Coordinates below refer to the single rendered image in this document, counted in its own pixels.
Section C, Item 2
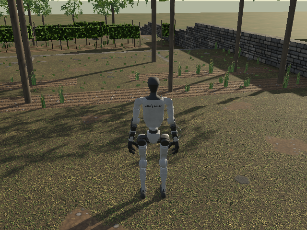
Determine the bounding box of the left robot upper arm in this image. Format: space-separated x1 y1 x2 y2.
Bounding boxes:
132 97 143 124

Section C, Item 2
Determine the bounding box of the left robot forearm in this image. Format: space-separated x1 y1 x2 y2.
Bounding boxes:
128 118 137 141

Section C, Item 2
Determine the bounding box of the robot left foot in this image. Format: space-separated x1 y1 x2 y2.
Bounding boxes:
140 185 147 199

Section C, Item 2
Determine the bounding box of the right robot hand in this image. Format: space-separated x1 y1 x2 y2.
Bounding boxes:
168 141 179 154

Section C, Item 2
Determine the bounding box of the right robot forearm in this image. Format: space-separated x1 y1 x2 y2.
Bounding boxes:
170 118 179 142

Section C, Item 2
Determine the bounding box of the left robot hand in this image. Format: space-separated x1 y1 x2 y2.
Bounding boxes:
128 141 139 154

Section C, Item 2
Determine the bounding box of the right robot upper arm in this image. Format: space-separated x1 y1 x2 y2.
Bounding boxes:
164 97 175 124

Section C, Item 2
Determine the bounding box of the robot right thigh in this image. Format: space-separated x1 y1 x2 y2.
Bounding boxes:
159 134 170 168

